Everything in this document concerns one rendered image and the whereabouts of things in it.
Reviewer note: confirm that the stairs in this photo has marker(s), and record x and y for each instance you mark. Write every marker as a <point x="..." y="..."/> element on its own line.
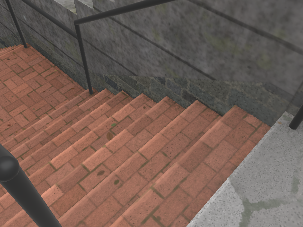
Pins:
<point x="7" y="49"/>
<point x="105" y="160"/>

